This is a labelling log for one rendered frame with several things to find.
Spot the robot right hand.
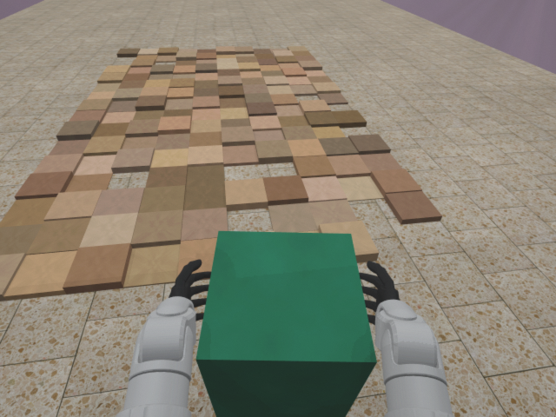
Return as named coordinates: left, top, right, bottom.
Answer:
left=359, top=261, right=400, bottom=325

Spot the robot right forearm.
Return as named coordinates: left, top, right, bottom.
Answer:
left=375, top=300, right=455, bottom=417

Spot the robot left forearm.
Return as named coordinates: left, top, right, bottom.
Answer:
left=116, top=296, right=196, bottom=417

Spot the carton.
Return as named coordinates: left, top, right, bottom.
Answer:
left=196, top=231, right=377, bottom=417

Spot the robot left hand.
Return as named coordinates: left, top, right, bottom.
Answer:
left=169, top=259, right=211, bottom=321

